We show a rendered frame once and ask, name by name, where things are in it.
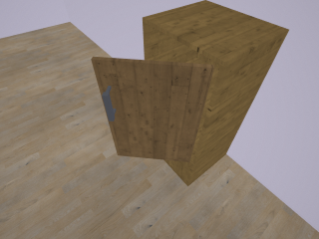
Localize cupboard door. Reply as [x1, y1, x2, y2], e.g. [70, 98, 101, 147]
[91, 56, 214, 162]

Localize handle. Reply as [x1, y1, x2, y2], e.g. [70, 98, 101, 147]
[102, 86, 116, 121]

